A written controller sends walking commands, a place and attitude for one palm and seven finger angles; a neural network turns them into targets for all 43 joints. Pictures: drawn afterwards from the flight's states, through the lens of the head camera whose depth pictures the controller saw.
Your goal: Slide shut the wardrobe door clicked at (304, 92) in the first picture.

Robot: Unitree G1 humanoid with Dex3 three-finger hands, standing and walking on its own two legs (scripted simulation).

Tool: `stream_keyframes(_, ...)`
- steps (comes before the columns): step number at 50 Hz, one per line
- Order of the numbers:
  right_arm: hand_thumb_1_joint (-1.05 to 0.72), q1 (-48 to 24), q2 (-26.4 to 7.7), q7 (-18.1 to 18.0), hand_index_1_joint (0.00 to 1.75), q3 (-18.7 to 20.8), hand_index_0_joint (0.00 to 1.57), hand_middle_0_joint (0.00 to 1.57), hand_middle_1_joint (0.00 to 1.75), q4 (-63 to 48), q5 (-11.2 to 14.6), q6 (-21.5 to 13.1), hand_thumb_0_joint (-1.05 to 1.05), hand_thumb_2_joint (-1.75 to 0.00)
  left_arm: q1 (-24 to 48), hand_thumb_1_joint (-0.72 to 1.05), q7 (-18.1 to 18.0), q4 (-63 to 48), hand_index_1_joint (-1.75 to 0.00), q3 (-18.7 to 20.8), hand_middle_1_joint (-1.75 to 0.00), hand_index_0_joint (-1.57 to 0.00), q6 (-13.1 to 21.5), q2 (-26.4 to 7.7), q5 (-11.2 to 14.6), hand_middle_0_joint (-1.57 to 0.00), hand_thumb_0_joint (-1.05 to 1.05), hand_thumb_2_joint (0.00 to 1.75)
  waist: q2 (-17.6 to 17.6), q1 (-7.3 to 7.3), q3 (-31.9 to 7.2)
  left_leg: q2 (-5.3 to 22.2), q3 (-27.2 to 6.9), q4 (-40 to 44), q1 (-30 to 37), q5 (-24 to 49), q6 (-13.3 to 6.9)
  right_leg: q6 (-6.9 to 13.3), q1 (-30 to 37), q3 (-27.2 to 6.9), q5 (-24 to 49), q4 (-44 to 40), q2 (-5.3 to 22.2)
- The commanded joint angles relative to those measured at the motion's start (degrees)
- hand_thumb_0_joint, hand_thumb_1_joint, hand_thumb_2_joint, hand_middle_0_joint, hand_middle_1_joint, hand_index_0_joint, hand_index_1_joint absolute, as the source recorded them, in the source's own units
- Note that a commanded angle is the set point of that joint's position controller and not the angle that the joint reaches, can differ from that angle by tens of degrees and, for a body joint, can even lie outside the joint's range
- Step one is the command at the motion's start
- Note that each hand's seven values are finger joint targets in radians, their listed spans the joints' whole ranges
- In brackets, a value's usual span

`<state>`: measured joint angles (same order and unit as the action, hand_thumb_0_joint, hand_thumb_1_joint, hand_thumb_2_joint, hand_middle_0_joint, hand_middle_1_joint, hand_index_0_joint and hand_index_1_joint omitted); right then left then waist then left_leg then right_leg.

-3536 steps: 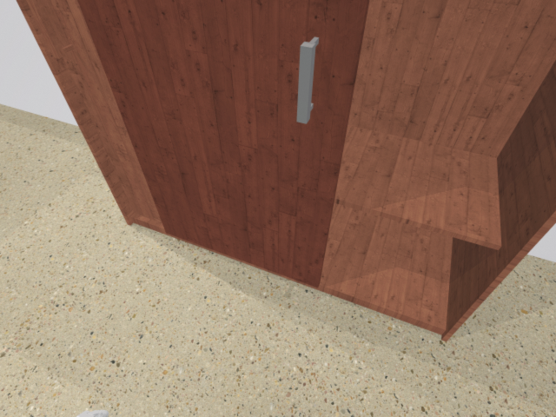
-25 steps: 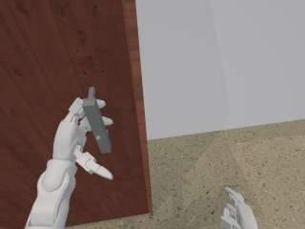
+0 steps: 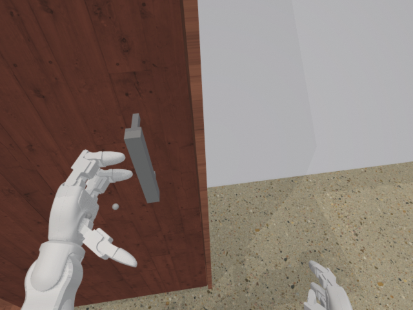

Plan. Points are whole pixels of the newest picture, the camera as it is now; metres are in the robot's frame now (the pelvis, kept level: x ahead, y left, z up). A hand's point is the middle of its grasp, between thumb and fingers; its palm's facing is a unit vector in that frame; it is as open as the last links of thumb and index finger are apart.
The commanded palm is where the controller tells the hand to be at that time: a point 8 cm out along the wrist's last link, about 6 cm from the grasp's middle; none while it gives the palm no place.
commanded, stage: slip the hand off the handle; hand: left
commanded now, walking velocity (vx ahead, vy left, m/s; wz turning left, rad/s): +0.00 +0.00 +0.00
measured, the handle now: (145, 160) +0.33 +0.14 +0.15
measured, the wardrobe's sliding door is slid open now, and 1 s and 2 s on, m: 0.00 0.00 0.00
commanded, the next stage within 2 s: draw the hand back to the body in 0.44 s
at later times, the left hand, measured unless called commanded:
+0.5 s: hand (103, 252) +0.16 +0.16 +0.15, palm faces +0.07 -0.99 -0.11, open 14.7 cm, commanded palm +0.13 +0.21 +0.16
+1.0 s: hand (81, 236) +0.18 +0.19 +0.15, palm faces +0.24 -0.97 -0.08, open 14.7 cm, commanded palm +0.13 +0.24 +0.17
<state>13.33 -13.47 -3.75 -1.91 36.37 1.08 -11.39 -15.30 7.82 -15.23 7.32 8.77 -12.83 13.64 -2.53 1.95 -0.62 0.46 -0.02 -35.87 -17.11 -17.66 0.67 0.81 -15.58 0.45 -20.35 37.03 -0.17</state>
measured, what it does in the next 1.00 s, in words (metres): stands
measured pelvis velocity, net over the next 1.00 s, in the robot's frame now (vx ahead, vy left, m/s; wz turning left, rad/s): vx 0.01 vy -0.01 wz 0.03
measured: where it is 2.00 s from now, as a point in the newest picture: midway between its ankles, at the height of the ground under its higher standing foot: outside the picture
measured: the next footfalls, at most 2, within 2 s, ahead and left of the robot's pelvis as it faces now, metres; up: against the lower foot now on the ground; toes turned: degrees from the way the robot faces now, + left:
none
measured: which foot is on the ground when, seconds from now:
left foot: down 0.00-1.00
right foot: down 0.00-1.00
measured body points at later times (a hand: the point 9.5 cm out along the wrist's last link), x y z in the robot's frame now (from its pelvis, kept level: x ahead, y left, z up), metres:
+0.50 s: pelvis +0.00 -0.01 -0.01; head -0.02 -0.03 +0.44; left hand +0.15 +0.21 +0.15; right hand +0.20 -0.22 -0.07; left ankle +0.02 +0.13 -0.72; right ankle -0.01 -0.11 -0.72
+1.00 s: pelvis +0.01 -0.01 +0.00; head -0.02 -0.04 +0.45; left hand +0.16 +0.24 +0.16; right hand +0.22 -0.21 -0.06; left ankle +0.02 +0.13 -0.72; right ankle -0.01 -0.11 -0.72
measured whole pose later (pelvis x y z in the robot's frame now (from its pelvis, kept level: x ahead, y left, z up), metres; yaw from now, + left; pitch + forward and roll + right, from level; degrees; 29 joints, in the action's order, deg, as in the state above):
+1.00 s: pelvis +0.01 -0.01 +0.00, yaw +2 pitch -2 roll +0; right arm 11.5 -13.7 -6.1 -3.6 35.9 2.5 -15.1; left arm -29.0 3.9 -31.0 12.7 -7.9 -13.6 17.9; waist -3.8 4.5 -2.6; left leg 0.8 -2.3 -36.5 -15.5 -18.7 1.4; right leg 1.5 -12.6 2.7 -21.4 36.4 -0.6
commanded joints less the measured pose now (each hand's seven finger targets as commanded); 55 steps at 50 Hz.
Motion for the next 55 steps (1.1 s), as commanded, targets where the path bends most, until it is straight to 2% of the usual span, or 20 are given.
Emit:
stream_keyframes(1, -0.90, -8.2, -6.0, 0.0, 0.30, 1.9, 0.20, 0.20, 0.30, -10.5, 0.2, -4.7, 0.00, -0.90, 6.1, -0.55, -2.4, -15.9, -1.15, 4.3, -1.15, -0.25, 4.9, -6.2, 0.4, -0.25, 0.00, 0.20, 1.9, 0.70, -6.0, -0.4, -0.2, 4.9, 2.9, 6.8, -1.6, -0.2, -0.9, 1.3, 8.4, -5.9, -0.5)
stream_keyframes(9, -0.90, -7.9, -6.2, 0.0, 0.30, 1.8, 0.20, 0.20, 0.30, -10.7, 0.3, -6.0, 0.00, -0.90, 0.4, -0.55, -0.6, -18.9, -1.15, 1.8, -1.15, -0.25, 6.0, -5.3, 0.3, -0.25, 0.00, 0.20, 0.8, 0.19, -4.4, -0.8, -0.4, 3.6, 1.9, 4.0, -1.9, -0.4, -2.4, 0.8, 5.4, -6.3, -0.5)
stream_keyframes(11, -0.90, -8.2, -6.1, 0.0, 0.30, 1.8, 0.20, 0.20, 0.30, -11.1, 0.3, -6.4, 0.00, -0.90, -2.1, -0.55, -0.3, -19.7, -1.15, 2.4, -1.15, -0.25, 6.0, -5.4, 0.7, -0.25, 0.00, 0.20, 2.9, 0.43, -5.0, -0.7, -0.4, 3.0, 1.8, 4.8, -2.0, -0.5, -2.1, 0.6, 6.8, -6.0, -0.2)
stream_keyframes(14, -0.90, -8.2, -6.2, 0.1, 0.30, 1.7, 0.20, 0.20, 0.30, -11.7, 0.3, -6.6, 0.00, -0.90, -5.6, -0.55, 0.1, -21.7, -1.15, 2.9, -1.15, -0.25, 6.1, -5.8, 1.1, -0.25, 0.00, 0.20, 1.0, 1.11, -5.0, -0.8, -0.4, 2.5, 1.4, 5.1, -1.9, -0.4, -1.7, 0.8, 7.2, -5.4, -0.3)
stream_keyframes(16, -0.90, -8.3, -6.1, 0.2, 0.30, 1.7, 0.20, 0.20, 0.30, -11.9, 0.3, -6.9, 0.00, -0.90, -7.6, -0.55, 0.1, -21.9, -1.15, 3.6, -1.15, -0.25, 6.4, -5.9, 1.6, -0.25, 0.00, 0.20, 2.7, 1.07, -4.4, -0.8, -0.4, 2.0, 0.7, 4.8, -1.9, -0.6, -2.3, 0.5, 6.9, -5.4, -0.1)
stream_keyframes(19, -0.90, -8.1, -6.4, 0.5, 0.30, 1.7, 0.20, 0.20, 0.30, -12.5, 0.2, -7.1, 0.00, -0.90, -11.8, -0.55, 0.6, -24.7, -1.15, 3.9, -1.15, -0.25, 7.2, -6.1, 1.9, -0.25, 0.00, 0.20, 1.7, 1.43, -5.5, -0.9, -0.4, 1.2, 0.4, 6.2, -1.9, -0.5, -1.5, 0.9, 9.0, -4.2, -0.2)
stream_keyframes(21, -0.90, -8.4, -6.1, 0.7, 0.30, 1.6, 0.20, 0.20, 0.30, -12.9, 0.4, -7.5, 0.00, -0.90, -13.2, -0.55, 1.0, -25.2, -1.15, 2.0, -1.15, -0.25, 7.7, -4.4, 2.2, -0.25, 0.00, 0.20, 2.8, 0.92, -3.7, -0.8, -0.4, 0.7, -0.4, 5.3, -2.0, -0.7, -3.1, 0.8, 8.0, -4.2, -0.1)
stream_keyframes(28, -0.90, -7.4, -6.5, -0.1, 0.30, 1.8, 0.20, 0.20, 0.30, -12.1, 0.6, -8.4, 0.00, -0.90, -10.2, -0.55, 1.3, -24.4, -1.15, 3.3, -1.15, -0.25, 9.5, -5.9, 2.4, -0.25, 0.00, 0.20, 2.6, 0.15, -2.8, -0.9, -1.0, -1.1, -2.0, 1.9, -1.9, -0.8, -6.0, -0.8, 2.1, -5.0, 0.4)
stream_keyframes(29, -0.90, -9.9, -5.5, -0.7, 0.30, 2.2, 0.20, 0.20, 0.30, -12.2, 2.4, -8.5, 0.00, -0.90, -12.7, -0.55, -2.6, -22.1, -1.15, 9.1, -1.15, -0.25, 1.1, -6.7, 5.4, -0.25, 0.00, 0.20, -0.4, 4.44, -6.2, -0.8, -1.2, 1.1, -1.9, -0.8, -1.5, -0.1, -2.7, -0.7, -0.9, -6.7, 0.7)
stream_keyframes(30, -0.90, -10.5, -5.3, -1.2, 0.30, 1.2, 0.20, 0.20, 0.30, -12.9, 2.5, -8.4, 0.00, -0.90, -9.9, -0.55, -4.1, -26.4, -1.15, 3.3, -1.15, -0.25, -2.9, -2.2, 4.7, -0.25, 0.00, 0.20, -0.3, 2.44, -4.1, -0.7, -1.2, 2.4, -1.0, -0.9, -1.7, -0.6, -3.3, 0.6, -0.7, -6.8, 0.9)
stream_keyframes(33, -0.90, -9.3, -5.9, -2.2, 0.30, 1.1, 0.20, 0.20, 0.30, -11.9, 2.0, -8.6, 0.00, -0.90, -8.7, -0.55, -7.5, -30.1, -1.15, 4.5, -1.15, -0.25, -10.5, -4.9, 2.5, -0.25, 0.00, 0.20, 3.0, 1.83, -5.1, -1.0, -1.3, 1.8, 0.5, 3.0, -2.5, -1.0, -2.9, 0.4, 3.3, -7.8, 0.8)
stream_keyframes(36, -0.90, -9.2, -5.8, -2.3, 0.30, 0.8, 0.20, 0.20, 0.30, -11.6, 1.4, -8.6, 0.00, -0.90, -10.0, -0.55, -7.0, -31.8, -1.15, 4.3, -1.15, -0.25, -11.1, -5.2, 1.5, -0.25, 0.00, 0.20, 2.4, 1.75, -5.2, -0.9, -1.2, 2.2, 1.8, 6.4, -2.5, -0.9, -1.7, 1.4, 8.2, -6.9, 0.6)
stream_keyframes(39, -0.90, -9.0, -6.4, -2.5, 0.30, 0.9, 0.20, 0.20, 0.30, -10.9, 1.3, -8.4, 0.00, -0.90, -11.1, -0.55, -5.7, -30.4, -1.15, 8.1, -1.15, -0.25, -10.9, -7.7, 3.0, -0.25, 0.00, 0.20, 2.5, 2.38, -6.0, -1.1, -1.1, 2.2, 2.3, 8.2, -2.3, -0.9, 0.2, 1.3, 11.8, -6.8, 0.2)
stream_keyframes(42, -0.90, -9.3, -5.9, -2.4, 0.30, 0.6, 0.20, 0.20, 0.30, -10.6, 1.6, -8.0, 0.00, -0.90, -10.7, -0.55, -4.8, -28.7, -1.15, 7.9, -1.15, -0.25, -11.2, -6.1, 3.7, -0.25, 0.00, 0.20, 2.3, 2.42, -4.4, -0.9, -0.9, 3.2, 2.8, 8.9, -1.9, -0.8, -0.1, 2.2, 12.5, -6.7, 0.0)
stream_keyframes(48, -0.90, -10.0, -5.9, -2.8, 0.30, 0.7, 0.20, 0.20, 0.30, -10.5, 1.8, -7.5, 0.00, -0.90, -9.4, -0.55, -3.8, -28.3, -1.15, 11.1, -1.15, -0.25, -12.8, -7.8, 5.1, -0.25, 0.00, 0.20, 1.6, 2.49, -5.0, -1.0, -0.7, 3.9, 4.6, 10.6, -1.9, -0.9, 1.2, 1.7, 15.0, -7.9, 0.0)
stream_keyframes(49, -0.90, -10.1, -6.0, -2.8, 0.30, 0.6, 0.20, 0.20, 0.30, -10.3, 1.9, -7.5, 0.00, -0.90, -9.1, -0.51, -3.6, -28.5, -1.13, 11.7, -1.13, -0.25, -12.8, -8.8, 5.0, -0.25, 0.00, 0.22, -0.3, 2.70, -4.5, -1.0, -0.8, 4.1, 4.8, 10.5, -1.8, -0.7, 1.5, 1.7, 14.5, -8.3, -0.2)
stream_keyframes(50, -0.90, -10.1, -5.6, -2.9, 0.30, 0.4, 0.20, 0.20, 0.30, -10.4, 1.9, -7.6, 0.00, -0.90, -7.8, -0.48, -3.2, -29.1, -1.11, 10.2, -1.11, -0.25, -12.6, -7.6, 5.1, -0.25, 0.00, 0.24, -0.1, 2.10, -4.4, -1.1, -0.8, 4.3, 5.3, 10.8, -1.9, -0.8, 1.2, 1.9, 15.0, -8.3, 0.0)
stream_keyframes(53, -0.90, -10.0, -6.1, -3.1, 0.30, 0.7, 0.20, 0.20, 0.30, -9.8, 1.9, -7.8, 0.00, -0.90, -7.6, -0.37, -2.4, -28.1, -1.04, 12.3, -1.04, -0.24, -12.3, -9.2, 5.8, -0.24, 0.00, 0.29, 1.1, 2.32, -4.9, -1.0, -1.0, 4.5, 5.9, 11.4, -1.9, -0.8, 1.8, 1.7, 16.0, -8.7, -0.2)
stream_keyframes(54, -0.90, -8.8, -5.4, -3.2, 0.30, 1.8, 0.20, 0.20, 0.30, -10.1, 0.1, -7.4, 0.00, -0.90, -7.8, -0.33, -9.1, -30.9, -1.02, 16.4, -1.02, -0.24, -8.7, -21.2, -5.4, -0.24, 0.00, 0.31, -1.5, 3.24, -1.1, -1.1, -0.2, 6.3, 5.2, 10.0, -1.5, -0.1, 2.3, -1.4, 12.8, -13.3, 0.5)
stream_keyframes(55, -0.90, -9.2, -4.2, -3.2, 0.30, 1.4, 0.20, 0.20, 0.30, -10.4, -0.7, -7.5, 0.00, -0.90, -9.7, -0.30, -11.0, -30.4, -1.00, 11.7, -1.00, -0.24, -7.0, -13.3, -6.1, -0.24, 0.00, 0.32, -2.0, 2.01, 0.3, -1.2, 0.2, 6.5, 5.9, 10.0, -1.5, 0.2, 2.0, -0.6, 12.7, -13.5, 1.1)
